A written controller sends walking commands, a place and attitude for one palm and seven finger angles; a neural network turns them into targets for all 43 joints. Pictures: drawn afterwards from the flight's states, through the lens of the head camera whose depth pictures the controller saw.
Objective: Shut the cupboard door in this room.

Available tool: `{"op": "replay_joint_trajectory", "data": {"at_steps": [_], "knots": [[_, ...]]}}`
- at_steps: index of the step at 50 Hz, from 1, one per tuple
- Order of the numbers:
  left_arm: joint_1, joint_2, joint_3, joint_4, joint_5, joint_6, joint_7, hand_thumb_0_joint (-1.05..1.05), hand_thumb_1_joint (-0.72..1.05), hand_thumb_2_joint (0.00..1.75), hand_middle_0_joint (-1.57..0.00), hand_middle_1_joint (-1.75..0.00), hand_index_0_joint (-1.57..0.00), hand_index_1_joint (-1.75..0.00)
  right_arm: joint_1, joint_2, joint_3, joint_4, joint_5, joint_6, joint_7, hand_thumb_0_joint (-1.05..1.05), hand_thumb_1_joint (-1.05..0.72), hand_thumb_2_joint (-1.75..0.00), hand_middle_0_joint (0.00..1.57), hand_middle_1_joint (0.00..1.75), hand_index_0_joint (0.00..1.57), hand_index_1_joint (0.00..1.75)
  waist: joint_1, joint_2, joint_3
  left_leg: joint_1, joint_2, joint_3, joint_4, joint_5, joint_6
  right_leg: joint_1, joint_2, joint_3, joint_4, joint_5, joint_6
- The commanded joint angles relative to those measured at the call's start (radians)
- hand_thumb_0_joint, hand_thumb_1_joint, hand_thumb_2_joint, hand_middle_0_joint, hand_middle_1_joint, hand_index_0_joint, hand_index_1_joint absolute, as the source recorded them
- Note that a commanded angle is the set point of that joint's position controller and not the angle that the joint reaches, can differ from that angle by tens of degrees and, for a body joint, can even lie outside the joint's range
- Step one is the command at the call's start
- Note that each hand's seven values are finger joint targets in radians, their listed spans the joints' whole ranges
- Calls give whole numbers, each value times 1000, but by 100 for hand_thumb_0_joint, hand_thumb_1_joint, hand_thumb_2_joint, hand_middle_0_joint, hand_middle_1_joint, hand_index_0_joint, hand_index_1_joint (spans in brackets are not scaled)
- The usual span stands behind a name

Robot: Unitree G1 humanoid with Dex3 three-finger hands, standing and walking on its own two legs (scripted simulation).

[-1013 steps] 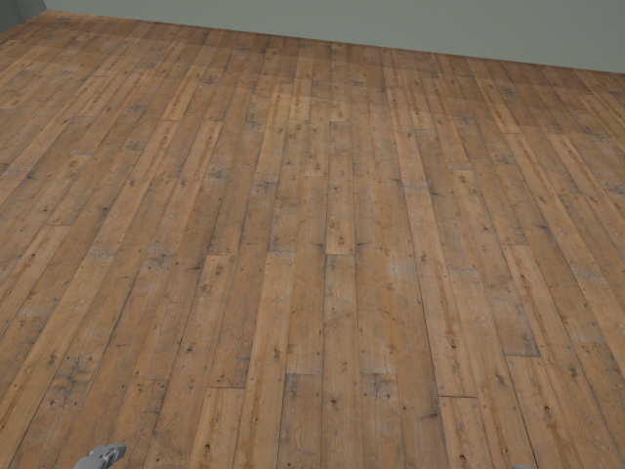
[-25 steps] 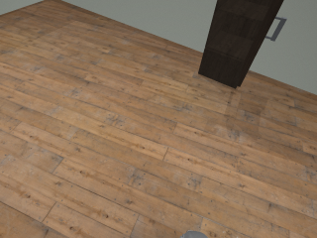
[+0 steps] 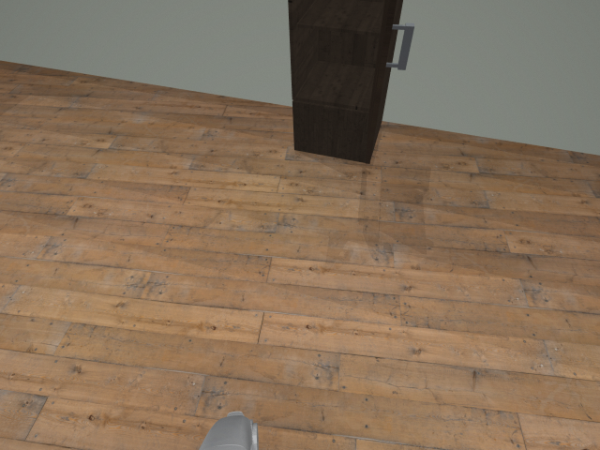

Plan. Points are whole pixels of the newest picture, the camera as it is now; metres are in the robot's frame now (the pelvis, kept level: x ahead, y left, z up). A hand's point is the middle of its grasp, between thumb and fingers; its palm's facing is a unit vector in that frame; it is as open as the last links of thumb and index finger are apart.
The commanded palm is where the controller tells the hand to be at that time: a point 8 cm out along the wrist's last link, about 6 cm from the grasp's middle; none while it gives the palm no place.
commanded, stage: turn or walk to find it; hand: left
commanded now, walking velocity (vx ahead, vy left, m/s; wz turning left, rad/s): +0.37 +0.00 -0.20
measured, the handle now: (398, 47) +1.19 -0.24 -0.02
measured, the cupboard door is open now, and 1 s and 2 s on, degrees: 98 98 98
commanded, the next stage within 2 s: stand and wait in 0.66 s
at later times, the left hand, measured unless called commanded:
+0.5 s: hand (196, 335) +0.33 +0.22 -0.17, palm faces -0.12 -0.97 -0.19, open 7.4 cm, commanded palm none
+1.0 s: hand (247, 272) +0.48 +0.14 -0.17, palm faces -0.10 -0.97 -0.22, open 7.2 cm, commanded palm none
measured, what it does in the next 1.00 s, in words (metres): walks ahead: left foot, then right foot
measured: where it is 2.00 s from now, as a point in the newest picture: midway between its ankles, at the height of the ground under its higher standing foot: (325, 379)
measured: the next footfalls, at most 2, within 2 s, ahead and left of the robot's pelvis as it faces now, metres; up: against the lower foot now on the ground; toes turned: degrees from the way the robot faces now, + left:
left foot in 0.20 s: +0.25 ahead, +0.15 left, +0.00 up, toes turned +5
right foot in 0.68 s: +0.43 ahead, -0.16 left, +0.00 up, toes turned -15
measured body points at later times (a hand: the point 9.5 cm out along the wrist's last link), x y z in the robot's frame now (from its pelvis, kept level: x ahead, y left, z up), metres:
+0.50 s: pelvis +0.22 +0.04 +0.00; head +0.25 +0.04 +0.45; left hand +0.34 +0.27 -0.15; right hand +0.16 -0.19 -0.15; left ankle +0.21 +0.14 -0.74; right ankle +0.26 -0.11 -0.67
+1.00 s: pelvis +0.41 -0.04 -0.01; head +0.43 -0.05 +0.44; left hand +0.48 +0.19 -0.16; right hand +0.45 -0.28 -0.16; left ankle +0.49 +0.08 -0.72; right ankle +0.37 -0.13 -0.74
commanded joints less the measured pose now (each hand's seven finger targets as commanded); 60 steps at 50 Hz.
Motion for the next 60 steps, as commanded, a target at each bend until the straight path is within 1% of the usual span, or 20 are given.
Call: {"op": "replay_joint_trajectory", "data": {"at_steps": [1,6,8,9,10,11,14,19,24,29,32,33,34,35,38,42,50,53,55,60], "knots": [[35,169,33,-21,3,-35,17,0,90,90,-20,-30,-20,-30,-108,-39,3,-101,5,-28,5,0,-90,-90,20,30,20,30,26,-149,67,-54,2,-7,-138,64,8,-18,-247,190,-168,261,-134],[48,188,40,11,5,-25,22,0,90,90,-20,-30,-20,-30,-126,-43,4,-100,8,-50,4,0,-90,-90,20,30,20,30,21,-151,62,145,-49,31,-329,24,45,-6,-242,179,-81,360,-108],[33,182,41,13,1,-25,22,0,90,90,-20,-30,-20,-30,83,-87,-9,-33,-2,-64,-14,0,-90,-90,20,30,20,30,-75,-66,-38,456,-88,38,-443,64,61,-85,-176,125,202,507,-67],[68,138,40,6,-7,-22,15,0,90,90,-20,-30,-20,-30,246,-178,-29,11,-14,-72,-27,0,-90,-90,20,30,20,30,-122,106,-181,703,72,-150,-495,39,108,-226,-89,69,458,313,-25],[124,87,27,-5,-16,-23,2,0,90,90,-20,-30,-20,-30,341,-267,-47,40,-16,-69,-31,0,-90,-90,20,30,20,30,-119,329,-269,878,318,-481,-606,32,202,-459,31,-7,760,-241,6],[95,97,23,-15,-7,-22,10,0,90,90,-20,-30,-20,-30,310,-248,-41,45,-1,-58,-38,0,-90,-90,20,30,20,30,-109,293,-282,822,364,-555,-695,-134,226,-520,-3,83,913,-274,-3],[-62,82,26,-30,9,-13,-12,0,90,90,-20,-30,-20,-30,154,-94,-6,15,-2,-69,-37,0,-90,-90,20,30,20,30,-52,50,-13,475,274,-350,-757,-127,217,-560,-121,78,943,-81,7],[-18,26,31,-29,19,33,-18,0,90,90,-20,-30,-20,-30,130,-34,-3,45,7,-91,-42,0,-90,-90,20,30,20,30,22,61,-10,379,176,-77,-791,41,192,-514,-149,41,807,57,44],[-173,22,27,-90,17,35,-26,0,90,90,-20,-30,-20,-30,190,-41,-10,83,7,-92,-40,0,-90,-90,20,30,20,30,-1,50,43,438,173,-8,-805,107,208,-544,-173,2,533,123,66],[-263,27,24,-117,15,20,-28,0,90,90,-20,-30,-20,-30,239,-59,-15,114,-1,-78,-38,0,-90,-90,20,30,20,30,-28,70,46,482,177,16,-738,173,193,-418,-118,-70,303,98,47],[-76,78,35,-50,18,1,-21,0,90,90,-20,-30,-20,-30,233,-64,-13,127,5,-68,-36,0,-90,-90,20,30,20,30,67,-4,-51,445,112,80,-469,362,136,-87,-44,-132,137,119,18],[97,139,53,2,20,-11,-12,0,90,90,-20,-30,-20,-30,218,-48,-8,121,13,-72,-29,0,-90,-90,20,30,20,30,148,-76,-151,307,69,124,-236,296,101,161,-134,-27,114,117,-21],[249,266,82,46,19,-24,6,0,90,90,-20,-30,-20,-30,215,26,12,85,26,-76,-26,0,-90,-90,20,30,20,30,177,-339,-250,33,-68,145,87,-229,55,382,-419,376,41,271,-116],[218,299,87,48,-4,-24,12,0,90,90,-20,-30,-20,-30,192,-4,11,69,31,-63,-32,0,-90,-90,20,30,20,30,147,-343,-277,-22,-81,4,253,-384,56,337,-499,487,-31,388,-161],[-3,158,45,-7,-5,-23,24,0,90,90,-20,-30,-20,-30,96,25,10,73,18,-47,-38,0,-90,-90,20,30,20,30,64,-53,-47,-18,14,-70,276,-188,51,14,-405,215,-42,515,-129],[-81,67,18,-19,6,-31,32,0,90,90,-20,-30,-20,-30,203,78,22,110,12,-10,-36,0,-90,-90,20,30,20,30,-25,-165,-56,155,-7,-15,41,-122,19,-146,-295,-4,-64,629,-86],[-65,112,10,19,-3,-5,35,0,90,90,-20,-30,-20,-30,66,41,39,73,14,-24,-33,0,-90,-90,20,30,20,30,-3,-170,-40,350,-56,26,-416,76,24,-128,-247,-14,-4,486,-61],[16,64,-1,40,-4,11,42,0,90,90,-20,-30,-20,-30,116,-56,26,96,10,-40,-36,0,-90,-90,20,30,20,30,-1,82,-85,539,83,-91,-512,545,89,-192,-139,-54,117,129,36],[38,45,-16,63,-12,26,43,0,90,90,-20,-30,-20,-30,78,-74,33,104,16,-33,-54,0,-90,-90,20,30,20,30,4,263,-95,505,169,-206,-618,574,180,-170,-104,-68,216,-127,78],[62,47,-24,98,-7,27,38,0,90,90,-20,-30,-20,-30,9,-51,31,106,24,-31,-64,0,-90,-90,20,30,20,30,27,88,-123,549,109,-116,-587,549,181,-164,-125,-9,131,-48,73]]}}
